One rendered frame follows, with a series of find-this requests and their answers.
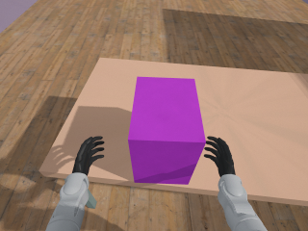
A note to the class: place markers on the right robot hand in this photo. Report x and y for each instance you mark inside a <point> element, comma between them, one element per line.
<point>223,159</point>

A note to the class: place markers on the right robot forearm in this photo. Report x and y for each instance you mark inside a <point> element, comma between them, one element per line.
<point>239,214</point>

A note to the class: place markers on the left robot hand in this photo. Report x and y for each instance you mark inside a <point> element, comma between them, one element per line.
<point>84,157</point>

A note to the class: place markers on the carton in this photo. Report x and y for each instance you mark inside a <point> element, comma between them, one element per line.
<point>166,135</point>

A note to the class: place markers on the left robot forearm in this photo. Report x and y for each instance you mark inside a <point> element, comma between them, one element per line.
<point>69,212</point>

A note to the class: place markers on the table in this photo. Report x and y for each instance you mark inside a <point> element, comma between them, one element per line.
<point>262,116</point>

